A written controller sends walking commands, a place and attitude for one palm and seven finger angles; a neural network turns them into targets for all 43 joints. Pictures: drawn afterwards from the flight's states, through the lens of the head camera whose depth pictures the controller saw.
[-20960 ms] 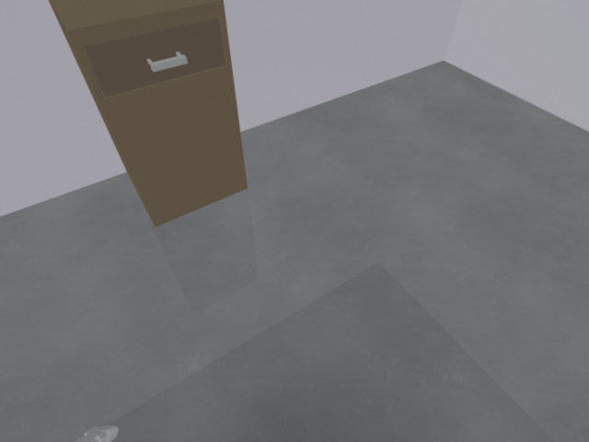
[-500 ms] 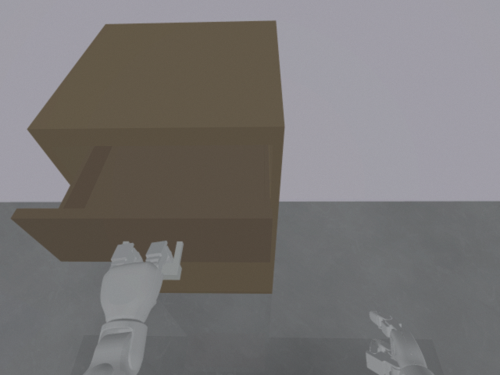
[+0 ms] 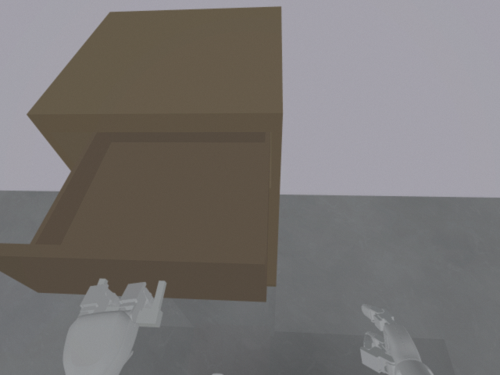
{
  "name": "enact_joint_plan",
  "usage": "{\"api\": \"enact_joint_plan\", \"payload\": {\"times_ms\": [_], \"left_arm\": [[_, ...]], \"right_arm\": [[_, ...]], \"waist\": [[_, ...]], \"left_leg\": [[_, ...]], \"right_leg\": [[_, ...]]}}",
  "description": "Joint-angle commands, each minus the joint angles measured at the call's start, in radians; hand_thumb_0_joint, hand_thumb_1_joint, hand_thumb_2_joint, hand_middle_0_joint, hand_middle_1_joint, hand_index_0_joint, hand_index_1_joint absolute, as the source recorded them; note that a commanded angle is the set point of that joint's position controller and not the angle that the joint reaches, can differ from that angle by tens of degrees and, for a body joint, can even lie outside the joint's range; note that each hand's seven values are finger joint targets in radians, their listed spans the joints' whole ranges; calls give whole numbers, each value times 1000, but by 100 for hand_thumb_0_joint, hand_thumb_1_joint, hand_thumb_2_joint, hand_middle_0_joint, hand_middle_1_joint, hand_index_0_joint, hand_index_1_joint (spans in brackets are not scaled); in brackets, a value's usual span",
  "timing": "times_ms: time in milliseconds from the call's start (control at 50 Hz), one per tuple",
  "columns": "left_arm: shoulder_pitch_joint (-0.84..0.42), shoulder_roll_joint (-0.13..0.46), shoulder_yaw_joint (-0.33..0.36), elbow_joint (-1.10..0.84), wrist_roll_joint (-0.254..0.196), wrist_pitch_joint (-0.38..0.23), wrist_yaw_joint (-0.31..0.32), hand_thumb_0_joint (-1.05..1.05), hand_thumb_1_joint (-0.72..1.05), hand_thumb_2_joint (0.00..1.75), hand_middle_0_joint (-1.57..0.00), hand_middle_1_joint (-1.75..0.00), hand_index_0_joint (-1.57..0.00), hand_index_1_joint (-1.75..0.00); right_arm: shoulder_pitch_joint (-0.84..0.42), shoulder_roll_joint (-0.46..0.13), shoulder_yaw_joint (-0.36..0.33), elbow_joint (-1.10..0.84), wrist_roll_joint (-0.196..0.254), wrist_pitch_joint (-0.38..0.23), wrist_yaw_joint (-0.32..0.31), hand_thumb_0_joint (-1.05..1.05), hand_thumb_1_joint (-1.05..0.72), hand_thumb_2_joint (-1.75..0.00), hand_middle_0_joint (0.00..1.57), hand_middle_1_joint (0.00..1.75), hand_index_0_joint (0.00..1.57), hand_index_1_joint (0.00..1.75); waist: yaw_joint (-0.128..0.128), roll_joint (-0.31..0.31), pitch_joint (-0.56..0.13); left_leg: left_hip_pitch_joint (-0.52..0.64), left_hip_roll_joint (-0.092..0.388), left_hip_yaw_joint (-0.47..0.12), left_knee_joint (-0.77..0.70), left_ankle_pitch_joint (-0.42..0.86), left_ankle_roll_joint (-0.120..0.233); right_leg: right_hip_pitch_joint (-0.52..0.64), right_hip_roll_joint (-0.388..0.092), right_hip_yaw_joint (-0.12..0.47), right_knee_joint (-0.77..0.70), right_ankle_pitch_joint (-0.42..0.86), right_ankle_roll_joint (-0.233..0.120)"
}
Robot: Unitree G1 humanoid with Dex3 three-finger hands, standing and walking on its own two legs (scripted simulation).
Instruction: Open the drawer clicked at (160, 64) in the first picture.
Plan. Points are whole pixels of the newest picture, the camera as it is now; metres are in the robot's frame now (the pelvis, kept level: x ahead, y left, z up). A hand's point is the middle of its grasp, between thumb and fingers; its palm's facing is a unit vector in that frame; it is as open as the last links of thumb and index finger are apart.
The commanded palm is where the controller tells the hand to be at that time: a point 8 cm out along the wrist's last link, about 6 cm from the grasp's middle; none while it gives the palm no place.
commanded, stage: pull the drawer open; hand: left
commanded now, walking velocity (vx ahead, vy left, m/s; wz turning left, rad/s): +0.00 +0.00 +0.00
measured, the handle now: (126, 301) +0.23 +0.22 +0.01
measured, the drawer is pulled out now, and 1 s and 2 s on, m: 0.26 0.30 0.30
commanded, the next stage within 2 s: open the thumb to release the handle in 0.38 s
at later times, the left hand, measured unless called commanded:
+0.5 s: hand out of the picture +0.12 +0.21 -0.01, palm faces -0.06 -0.11 -0.99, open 5.8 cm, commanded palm +0.10 +0.22 +0.04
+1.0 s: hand out of the picture +0.13 +0.21 -0.01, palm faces -0.02 -0.10 -0.99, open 12.5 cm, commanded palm +0.10 +0.22 +0.04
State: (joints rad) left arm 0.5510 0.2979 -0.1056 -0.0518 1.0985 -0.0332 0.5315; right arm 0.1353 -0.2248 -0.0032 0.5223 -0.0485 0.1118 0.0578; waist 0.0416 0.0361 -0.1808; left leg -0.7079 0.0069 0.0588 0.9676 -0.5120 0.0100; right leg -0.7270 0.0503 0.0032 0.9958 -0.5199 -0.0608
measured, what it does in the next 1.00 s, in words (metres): stands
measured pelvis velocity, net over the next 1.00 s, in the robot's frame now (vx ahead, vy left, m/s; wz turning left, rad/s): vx -0.02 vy -0.02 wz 0.04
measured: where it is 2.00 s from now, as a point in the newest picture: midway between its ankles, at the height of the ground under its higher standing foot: outside the picture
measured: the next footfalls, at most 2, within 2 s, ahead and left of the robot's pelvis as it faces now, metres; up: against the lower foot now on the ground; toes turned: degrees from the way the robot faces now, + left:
none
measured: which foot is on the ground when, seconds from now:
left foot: down 0.00-1.00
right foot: down 0.00-1.00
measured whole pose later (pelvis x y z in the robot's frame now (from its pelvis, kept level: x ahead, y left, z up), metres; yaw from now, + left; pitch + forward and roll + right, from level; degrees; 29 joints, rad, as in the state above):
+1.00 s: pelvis -0.02 -0.02 -0.01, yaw +2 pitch +14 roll +2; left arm 0.57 0.34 -0.08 -0.06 1.07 -0.08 0.54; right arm 0.14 -0.23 -0.01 0.52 -0.04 0.11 0.00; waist 0.06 0.05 -0.18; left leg -0.78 0.00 0.01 1.01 -0.49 -0.01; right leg -0.79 0.04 -0.04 1.05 -0.51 -0.08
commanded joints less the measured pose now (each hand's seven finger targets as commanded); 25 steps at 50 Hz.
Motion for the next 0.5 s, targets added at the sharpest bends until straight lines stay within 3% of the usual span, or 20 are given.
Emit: {"api": "enact_joint_plan", "payload": {"times_ms": [0, 40, 100, 140, 160, 180, 220, 280, 300, 340, 360, 440, 460, 480], "left_arm": [[297, 124, 119, -204, -29, -9, 42, 0, 90, 90, -40, -135, -40, -135], [327, 142, 141, -231, -35, -24, 40, 0, 90, 90, -40, -135, -40, -135], [397, 138, 150, -239, -41, -49, 34, 0, 90, 90, -40, -135, -40, -135], [430, 167, 187, -255, -47, -66, 36, 0, 90, 90, -40, -135, -40, -135], [443, 153, 176, -255, -48, -71, 34, 0, 90, 90, -40, -135, -40, -135], [434, 169, 191, -275, -50, -83, 34, 0, 90, 90, -40, -135, -40, -135], [413, 182, 218, -268, -49, -93, 39, 0, 90, 90, -40, -135, -40, -135], [431, 180, 227, -267, -53, -109, 39, 0, 90, 90, -40, -135, -40, -135], [425, 179, 232, -261, -50, -105, 43, 0, 90, 90, -40, -135, -40, -135], [407, 189, 241, -267, -50, -102, 45, 0, 90, 90, -40, -135, -40, -135], [423, 177, 233, -258, -49, -100, 45, 0, 90, 90, -40, -135, -40, -135], [406, 189, 252, -240, -60, -97, 43, 0, 90, 90, -40, -135, -40, -135], [125, 177, 193, -264, -36, -90, 50, 0, 90, 90, -40, -135, -40, -135], [127, 197, 240, -257, -32, -94, 61, 0, 83, 87, -40, -134, -40, -134]], "right_arm": [[-120, -87, -37, -186, -8, -55, 5, 0, -90, -90, 20, 30, 20, 30], [-118, -88, -37, -190, -15, -58, 10, 0, -90, -90, 20, 30, 20, 30], [-124, -83, -39, -197, -17, -61, 9, 0, -90, -90, 20, 30, 20, 30], [-126, -83, -36, -203, -21, -62, 10, 0, -90, -90, 20, 30, 20, 30], [-123, -80, -38, -206, -19, -61, 7, 0, -90, -90, 20, 30, 20, 30], [-125, -82, -38, -207, -25, -63, 9, 0, -90, -90, 20, 30, 20, 30], [-119, -81, -39, -207, -27, -61, 2, 0, -90, -90, 20, 30, 20, 30], [-121, -79, -42, -209, -31, -60, 3, 0, -90, -90, 20, 30, 20, 30], [-118, -77, -45, -207, -27, -56, -1, 0, -90, -90, 20, 30, 20, 30], [-113, -78, -42, -209, -31, -55, 1, 0, -90, -90, 20, 30, 20, 30], [-113, -75, -46, -210, -24, -52, -3, 0, -90, -90, 20, 30, 20, 30], [-114, -72, -41, -203, -24, -50, -9, 0, -90, -90, 20, 30, 20, 30], [-104, -99, -47, -183, -31, -43, -15, 0, -90, -90, 20, 30, 20, 30], [-98, -87, -53, -183, -34, -46, -21, 0, -90, -90, 20, 30, 20, 30]], "waist": [[62, -45, -162], [67, -67, -187], [66, -74, -137], [77, -73, -158], [70, -73, -141], [73, -76, -154], [61, -90, -149], [73, -83, -166], [71, -69, -160], [68, -75, -176], [70, -56, -162], [67, -104, -175], [-12, -95, -134], [20, -77, -163]], "left_leg": [[102, -53, -52, -46, 414, 17], [104, -55, -53, -30, 417, 13], [57, -58, -51, -17, 360, 16], [59, -62, -50, -5, 353, 13], [39, -61, -50, -2, 337, 16], [45, -65, -48, 12, 330, 13], [27, -65, -52, 18, 314, 16], [22, -71, -45, 36, 300, 14], [8, -68, -45, 31, 297, 17], [31, -70, -44, 39, 306, 15], [17, -66, -43, 31, 302, 18], [3, -71, -42, 37, 298, 17], [-17, -64, -53, 58, 258, 25], [-4, -65, -47, 60, 243, 23]], "right_leg": [[142, -15, 67, -110, 569, -2], [119, -17, 92, -101, 563, -3], [102, -21, 91, -101, 534, -3], [82, -23, 114, -97, 512, -6], [84, -24, 101, -95, 509, -5], [58, -28, 127, -98, 501, -5], [51, -27, 122, -95, 497, -7], [31, -32, 131, -88, 475, -5], [43, -28, 107, -80, 468, -6], [18, -28, 124, -83, 466, -7], [38, -25, 97, -78, 466, -7], [53, -31, 120, -84, 504, 2], [-29, -37, 105, -78, 463, 6], [-24, -36, 97, -80, 403, 9]]}}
